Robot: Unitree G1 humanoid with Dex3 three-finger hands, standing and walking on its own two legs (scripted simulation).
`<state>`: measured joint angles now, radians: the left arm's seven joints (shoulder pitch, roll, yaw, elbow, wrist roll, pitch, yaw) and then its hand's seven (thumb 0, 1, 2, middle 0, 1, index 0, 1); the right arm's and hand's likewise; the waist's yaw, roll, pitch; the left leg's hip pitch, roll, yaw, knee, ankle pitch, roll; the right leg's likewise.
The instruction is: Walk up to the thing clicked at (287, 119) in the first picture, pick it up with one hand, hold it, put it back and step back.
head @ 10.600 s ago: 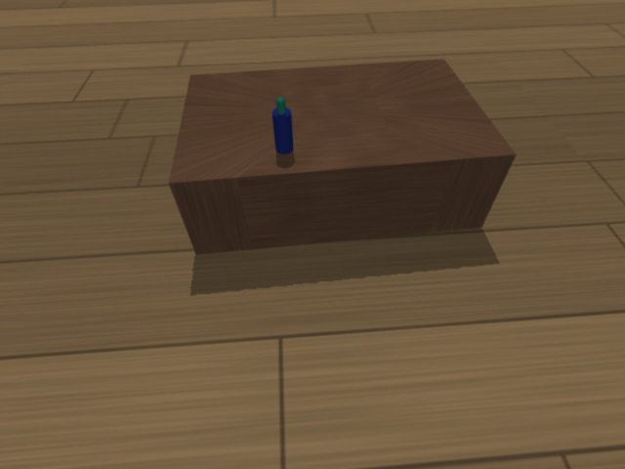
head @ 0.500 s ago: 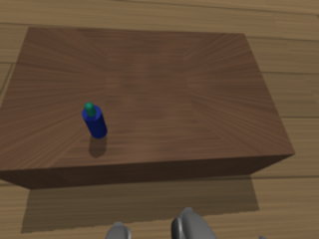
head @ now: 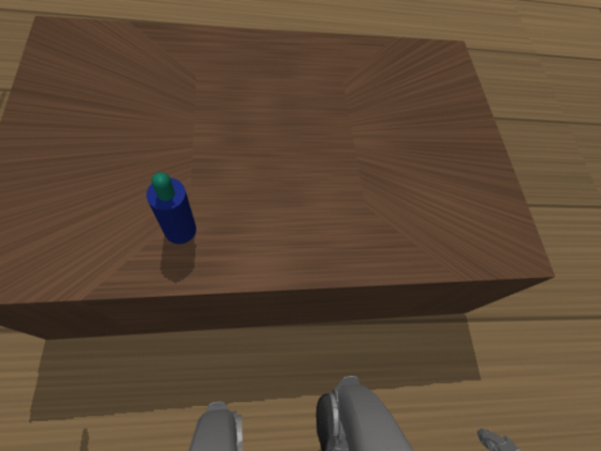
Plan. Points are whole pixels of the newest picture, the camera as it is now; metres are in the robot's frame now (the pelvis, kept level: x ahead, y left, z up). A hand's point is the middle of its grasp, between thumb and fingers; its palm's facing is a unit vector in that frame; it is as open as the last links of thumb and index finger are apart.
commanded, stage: go down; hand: left
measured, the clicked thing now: (171, 206) +0.54 +0.18 -0.20
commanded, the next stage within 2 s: none
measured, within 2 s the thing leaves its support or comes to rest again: neither
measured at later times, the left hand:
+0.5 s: hand out of the picture +0.45 +0.38 +0.06, palm faces +0.21 -0.98 -0.04, open 17.1 cm
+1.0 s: hand out of the picture +0.47 +0.39 +0.06, palm faces +0.20 -0.98 -0.03, open 17.1 cm
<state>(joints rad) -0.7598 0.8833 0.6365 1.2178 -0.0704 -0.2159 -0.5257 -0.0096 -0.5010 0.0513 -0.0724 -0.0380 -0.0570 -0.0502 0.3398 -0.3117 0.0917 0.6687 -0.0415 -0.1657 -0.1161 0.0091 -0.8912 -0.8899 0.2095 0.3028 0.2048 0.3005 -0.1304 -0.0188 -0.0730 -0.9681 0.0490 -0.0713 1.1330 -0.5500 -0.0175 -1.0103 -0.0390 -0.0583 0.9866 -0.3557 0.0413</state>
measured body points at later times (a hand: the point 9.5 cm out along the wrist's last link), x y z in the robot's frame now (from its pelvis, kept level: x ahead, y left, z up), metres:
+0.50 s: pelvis +0.00 +0.00 -0.01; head +0.17 +0.05 +0.41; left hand +0.44 +0.43 +0.06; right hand +0.05 -0.28 -0.10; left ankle -0.01 +0.12 -0.66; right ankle +0.06 -0.16 -0.66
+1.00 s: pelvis +0.00 +0.00 -0.02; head +0.18 +0.06 +0.39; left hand +0.46 +0.44 +0.06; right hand +0.04 -0.27 -0.11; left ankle -0.01 +0.12 -0.66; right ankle +0.06 -0.16 -0.66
